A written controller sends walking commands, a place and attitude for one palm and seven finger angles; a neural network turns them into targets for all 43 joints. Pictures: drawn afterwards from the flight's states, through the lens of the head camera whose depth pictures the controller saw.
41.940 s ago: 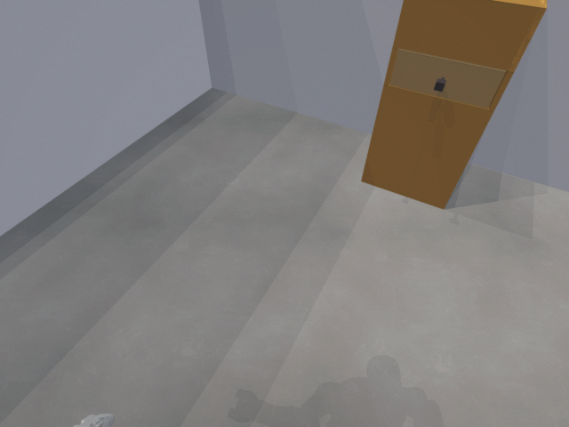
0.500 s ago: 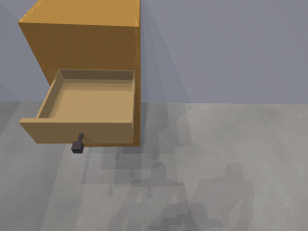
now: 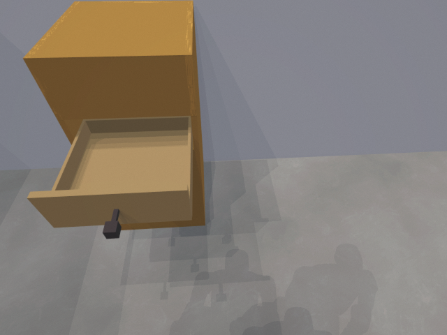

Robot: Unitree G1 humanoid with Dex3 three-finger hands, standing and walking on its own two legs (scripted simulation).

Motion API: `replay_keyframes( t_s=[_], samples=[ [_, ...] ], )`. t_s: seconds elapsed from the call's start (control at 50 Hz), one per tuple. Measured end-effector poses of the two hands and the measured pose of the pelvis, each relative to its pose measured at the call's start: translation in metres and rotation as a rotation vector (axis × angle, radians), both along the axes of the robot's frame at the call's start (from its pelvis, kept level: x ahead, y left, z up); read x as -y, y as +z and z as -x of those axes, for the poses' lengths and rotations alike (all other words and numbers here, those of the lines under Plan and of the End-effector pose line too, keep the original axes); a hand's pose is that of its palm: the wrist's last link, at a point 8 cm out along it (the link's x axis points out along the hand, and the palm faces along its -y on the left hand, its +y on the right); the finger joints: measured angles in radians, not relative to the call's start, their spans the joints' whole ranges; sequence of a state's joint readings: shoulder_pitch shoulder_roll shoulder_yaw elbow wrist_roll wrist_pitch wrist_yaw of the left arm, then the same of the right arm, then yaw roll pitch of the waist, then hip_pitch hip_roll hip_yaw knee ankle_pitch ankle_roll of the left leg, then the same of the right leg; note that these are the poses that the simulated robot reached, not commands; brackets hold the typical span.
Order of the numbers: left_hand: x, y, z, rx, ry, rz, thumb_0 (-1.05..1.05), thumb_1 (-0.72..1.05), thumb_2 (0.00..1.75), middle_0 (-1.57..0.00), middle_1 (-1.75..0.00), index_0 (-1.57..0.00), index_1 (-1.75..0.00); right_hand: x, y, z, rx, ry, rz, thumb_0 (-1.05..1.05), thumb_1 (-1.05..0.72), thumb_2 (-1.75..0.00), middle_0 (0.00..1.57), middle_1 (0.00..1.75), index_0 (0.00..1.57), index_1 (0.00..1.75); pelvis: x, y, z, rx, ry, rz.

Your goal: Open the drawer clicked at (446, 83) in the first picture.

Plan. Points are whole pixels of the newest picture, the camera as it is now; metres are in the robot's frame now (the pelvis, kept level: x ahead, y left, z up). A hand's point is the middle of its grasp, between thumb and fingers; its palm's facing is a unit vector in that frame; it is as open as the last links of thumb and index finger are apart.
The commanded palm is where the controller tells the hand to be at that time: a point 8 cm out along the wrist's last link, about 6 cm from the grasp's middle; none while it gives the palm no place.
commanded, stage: let the arm hang, fingers relaxed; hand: left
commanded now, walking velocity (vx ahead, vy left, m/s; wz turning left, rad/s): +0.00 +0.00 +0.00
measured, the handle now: (113, 223) +0.40 +0.31 -0.14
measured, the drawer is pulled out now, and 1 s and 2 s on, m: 0.30 0.30 0.30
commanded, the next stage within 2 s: look to check the result in 0.14 s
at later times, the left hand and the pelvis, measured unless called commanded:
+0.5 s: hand out of the picture +0.00 +0.16 -0.18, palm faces +0.05 -0.98 -0.18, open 7.3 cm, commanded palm none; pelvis +0.01 +0.00 +0.00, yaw +0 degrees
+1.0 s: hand out of the picture +0.02 +0.16 -0.17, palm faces +0.04 -0.98 -0.19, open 7.3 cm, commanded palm none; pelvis +0.02 -0.01 +0.00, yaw +0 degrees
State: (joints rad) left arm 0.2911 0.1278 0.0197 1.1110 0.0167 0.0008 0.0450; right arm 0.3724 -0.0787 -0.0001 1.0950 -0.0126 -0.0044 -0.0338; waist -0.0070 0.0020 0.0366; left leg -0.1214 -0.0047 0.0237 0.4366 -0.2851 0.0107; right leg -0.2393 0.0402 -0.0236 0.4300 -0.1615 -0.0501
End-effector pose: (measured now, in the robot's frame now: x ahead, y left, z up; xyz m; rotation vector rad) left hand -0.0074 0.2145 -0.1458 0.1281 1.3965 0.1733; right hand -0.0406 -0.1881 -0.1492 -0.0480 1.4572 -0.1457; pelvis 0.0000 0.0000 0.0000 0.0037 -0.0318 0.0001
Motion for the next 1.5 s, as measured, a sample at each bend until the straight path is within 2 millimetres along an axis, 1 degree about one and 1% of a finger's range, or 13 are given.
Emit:
replay_keyframes(
  t_s=[0.18, 0.3, 0.48, 0.68, 1.06, 1.5],
  samples=[
    [0.001, 0.000, -0.001, -0.014, 0.009, 0.007, 0.00, 0.92, 0.90, -0.19, -0.30, -0.20, -0.30, 0.013, 0.003, -0.004, -0.018, 0.010, 0.032, 0.00, -0.91, -0.90, 0.20, 0.30, 0.19, 0.30, 0.000, 0.001, -0.005, -0.005, 0.004, 0.002],
    [0.004, 0.000, -0.001, -0.029, 0.012, 0.015, 0.00, 0.91, 0.90, -0.19, -0.30, -0.20, -0.30, 0.017, 0.004, -0.007, -0.028, 0.015, 0.044, 0.00, -0.91, -0.90, 0.20, 0.30, 0.19, 0.30, 0.001, 0.001, -0.008, -0.003, 0.006, 0.002],
    [0.006, 0.000, -0.003, -0.041, 0.012, 0.016, 0.00, 0.91, 0.90, -0.19, -0.30, -0.20, -0.30, 0.016, 0.004, -0.014, -0.027, 0.021, 0.037, 0.00, -0.91, -0.90, 0.20, 0.30, 0.19, 0.30, 0.002, 0.002, -0.012, -0.006, 0.006, 0.004],
    [0.004, 0.002, -0.012, -0.034, 0.009, 0.004, 0.00, 0.92, 0.90, -0.19, -0.30, -0.20, -0.30, 0.015, 0.002, -0.023, -0.019, 0.020, 0.027, 0.00, -0.91, -0.90, 0.20, 0.30, 0.19, 0.30, 0.004, 0.002, -0.017, -0.008, 0.005, 0.004],
    [0.003, 0.002, -0.023, -0.028, 0.005, -0.001, 0.00, 0.92, 0.90, -0.19, -0.30, -0.20, -0.30, 0.022, 0.004, -0.030, -0.024, 0.019, 0.043, 0.00, -0.91, -0.90, 0.20, 0.30, 0.19, 0.30, 0.006, 0.002, -0.025, -0.010, 0.006, 0.006],
    [0.003, 0.002, -0.023, -0.042, 0.011, 0.003, 0.00, 0.92, 0.90, -0.19, -0.30, -0.20, -0.30, 0.019, 0.003, -0.034, -0.035, 0.029, 0.037, 0.00, -0.91, -0.90, 0.20, 0.30, 0.19, 0.30, 0.005, 0.002, -0.028, -0.015, 0.009, 0.007]
  ],
)
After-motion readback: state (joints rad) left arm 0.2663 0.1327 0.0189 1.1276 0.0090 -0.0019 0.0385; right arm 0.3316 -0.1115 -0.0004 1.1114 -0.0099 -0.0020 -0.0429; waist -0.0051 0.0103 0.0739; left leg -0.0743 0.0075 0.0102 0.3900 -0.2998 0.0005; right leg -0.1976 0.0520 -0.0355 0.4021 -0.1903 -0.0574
